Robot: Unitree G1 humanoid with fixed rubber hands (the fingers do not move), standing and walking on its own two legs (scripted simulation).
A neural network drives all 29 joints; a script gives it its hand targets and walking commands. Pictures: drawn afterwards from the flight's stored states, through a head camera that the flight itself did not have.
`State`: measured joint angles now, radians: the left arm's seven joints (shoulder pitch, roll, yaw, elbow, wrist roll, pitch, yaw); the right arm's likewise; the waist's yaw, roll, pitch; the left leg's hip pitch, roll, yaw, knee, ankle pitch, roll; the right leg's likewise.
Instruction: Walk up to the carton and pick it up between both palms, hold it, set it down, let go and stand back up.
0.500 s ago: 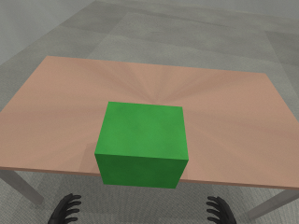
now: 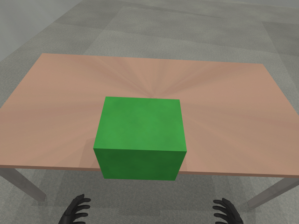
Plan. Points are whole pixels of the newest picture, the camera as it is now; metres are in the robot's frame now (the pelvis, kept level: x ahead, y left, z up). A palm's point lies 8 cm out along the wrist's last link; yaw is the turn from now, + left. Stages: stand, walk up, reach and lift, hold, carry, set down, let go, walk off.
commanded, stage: let go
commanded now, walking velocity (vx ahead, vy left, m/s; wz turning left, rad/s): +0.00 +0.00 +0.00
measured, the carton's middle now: (141, 139) +0.41 +0.05 -0.07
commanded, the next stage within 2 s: stand in 0.34 s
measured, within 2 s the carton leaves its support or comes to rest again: neither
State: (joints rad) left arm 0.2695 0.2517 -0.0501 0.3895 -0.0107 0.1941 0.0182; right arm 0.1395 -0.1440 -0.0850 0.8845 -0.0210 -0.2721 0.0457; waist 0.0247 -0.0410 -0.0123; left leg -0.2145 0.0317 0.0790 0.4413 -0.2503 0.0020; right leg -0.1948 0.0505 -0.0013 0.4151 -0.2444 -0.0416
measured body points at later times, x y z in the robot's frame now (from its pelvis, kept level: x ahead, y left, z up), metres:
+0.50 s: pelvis +0.00 +0.01 +0.00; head -0.02 +0.01 +0.45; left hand +0.11 +0.25 -0.10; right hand +0.10 -0.23 -0.13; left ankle -0.01 +0.11 -0.74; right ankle -0.02 -0.09 -0.74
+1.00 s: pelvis -0.01 +0.04 +0.00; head -0.03 +0.05 +0.45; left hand -0.03 +0.27 -0.15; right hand -0.04 -0.19 -0.16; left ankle -0.01 +0.11 -0.74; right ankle -0.02 -0.09 -0.74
